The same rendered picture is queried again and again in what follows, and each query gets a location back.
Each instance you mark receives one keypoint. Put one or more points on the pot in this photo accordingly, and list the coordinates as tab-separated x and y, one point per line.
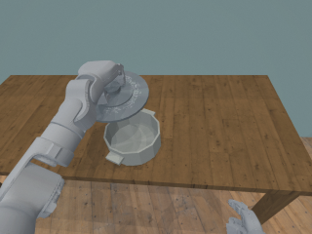
133	141

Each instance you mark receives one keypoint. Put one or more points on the right robot hand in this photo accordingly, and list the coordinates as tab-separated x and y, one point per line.
248	222

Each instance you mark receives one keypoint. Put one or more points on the robot left upper arm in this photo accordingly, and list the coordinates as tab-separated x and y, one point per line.
34	194

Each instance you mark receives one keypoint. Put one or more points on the knob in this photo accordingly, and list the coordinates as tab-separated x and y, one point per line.
113	88

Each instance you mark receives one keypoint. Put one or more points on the left robot hand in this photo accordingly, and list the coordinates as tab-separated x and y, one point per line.
107	71

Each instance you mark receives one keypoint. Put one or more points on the table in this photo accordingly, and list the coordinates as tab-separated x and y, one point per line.
218	132

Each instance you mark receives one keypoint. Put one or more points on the lid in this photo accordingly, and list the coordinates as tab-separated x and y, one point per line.
132	97

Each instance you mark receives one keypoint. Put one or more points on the robot left forearm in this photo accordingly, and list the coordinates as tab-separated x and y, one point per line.
75	116

